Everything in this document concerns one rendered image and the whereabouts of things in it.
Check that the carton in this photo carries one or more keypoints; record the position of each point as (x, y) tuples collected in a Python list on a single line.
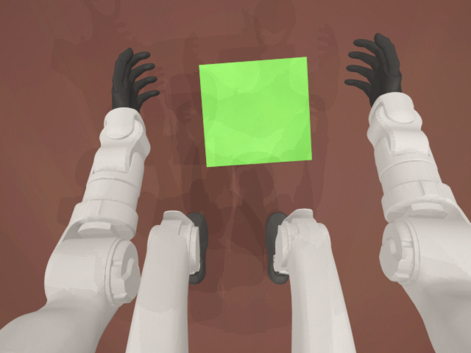
[(256, 112)]

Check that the robot right forearm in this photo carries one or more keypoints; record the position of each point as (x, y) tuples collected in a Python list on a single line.
[(406, 168)]

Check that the right robot shin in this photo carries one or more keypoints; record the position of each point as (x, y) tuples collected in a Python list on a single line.
[(300, 213)]

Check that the robot left hand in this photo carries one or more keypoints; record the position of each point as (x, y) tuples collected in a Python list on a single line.
[(125, 90)]

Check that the robot right upper arm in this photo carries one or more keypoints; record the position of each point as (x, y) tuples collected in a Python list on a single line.
[(431, 259)]

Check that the robot right hand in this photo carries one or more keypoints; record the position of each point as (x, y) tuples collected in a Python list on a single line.
[(385, 76)]

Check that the robot left forearm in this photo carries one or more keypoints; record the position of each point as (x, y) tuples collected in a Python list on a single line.
[(108, 208)]

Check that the robot left thigh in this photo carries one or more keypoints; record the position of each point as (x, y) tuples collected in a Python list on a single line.
[(160, 318)]

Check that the robot left upper arm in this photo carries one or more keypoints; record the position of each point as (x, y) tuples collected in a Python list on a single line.
[(87, 280)]

